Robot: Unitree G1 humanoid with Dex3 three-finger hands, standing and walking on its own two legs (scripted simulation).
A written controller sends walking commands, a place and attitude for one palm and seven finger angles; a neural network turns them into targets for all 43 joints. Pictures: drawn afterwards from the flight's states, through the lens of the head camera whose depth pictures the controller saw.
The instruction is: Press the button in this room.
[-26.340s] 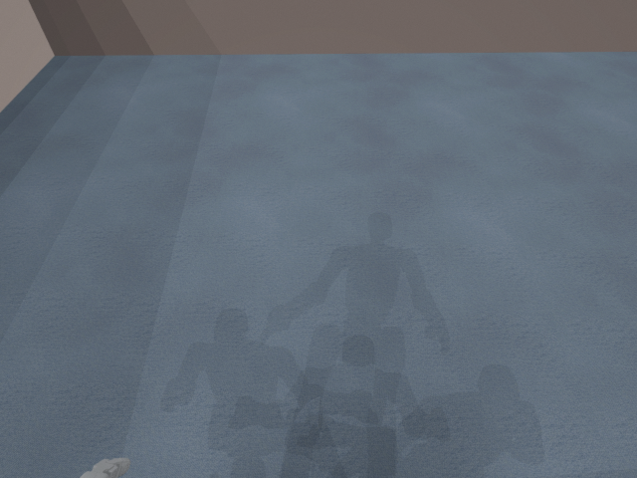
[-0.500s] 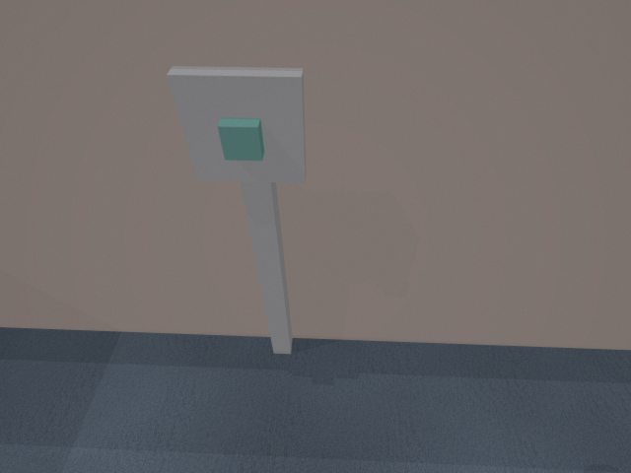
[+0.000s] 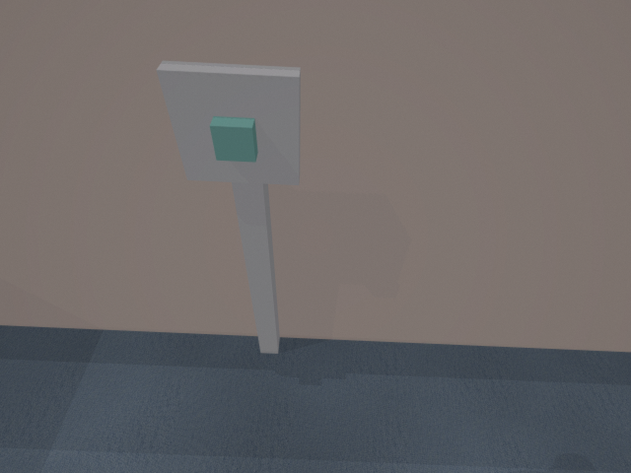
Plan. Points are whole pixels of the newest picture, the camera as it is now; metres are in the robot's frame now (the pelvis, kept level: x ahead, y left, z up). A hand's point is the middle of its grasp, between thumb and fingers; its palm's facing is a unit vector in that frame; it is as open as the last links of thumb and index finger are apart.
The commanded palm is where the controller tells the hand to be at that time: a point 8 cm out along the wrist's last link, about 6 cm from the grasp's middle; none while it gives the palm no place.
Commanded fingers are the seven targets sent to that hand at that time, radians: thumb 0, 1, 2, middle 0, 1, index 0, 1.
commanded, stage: shuffle to correct the standing spot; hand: left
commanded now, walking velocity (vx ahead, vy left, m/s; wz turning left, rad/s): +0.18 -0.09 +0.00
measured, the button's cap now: (235, 138) +0.57 +0.17 +0.12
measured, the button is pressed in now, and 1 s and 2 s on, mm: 0 0 0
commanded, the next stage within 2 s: come to a stop and stand still in 0.24 s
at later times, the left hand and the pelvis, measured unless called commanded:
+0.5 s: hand out of the picture -0.01 +0.15 -0.19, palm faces +0.05 -0.99 -0.12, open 7.4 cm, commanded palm none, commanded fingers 0.00 0.90 0.90 -0.20 -0.30 -0.20 -0.30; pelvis +0.10 +0.00 -0.01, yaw -2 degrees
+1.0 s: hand out of the picture +0.14 +0.11 -0.16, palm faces -0.01 -0.97 -0.25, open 7.3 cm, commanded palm none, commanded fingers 0.00 0.90 0.90 -0.20 -0.30 -0.20 -0.30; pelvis +0.08 -0.07 -0.01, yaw -1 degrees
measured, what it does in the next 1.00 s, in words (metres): walks ahead: left foot, then right foot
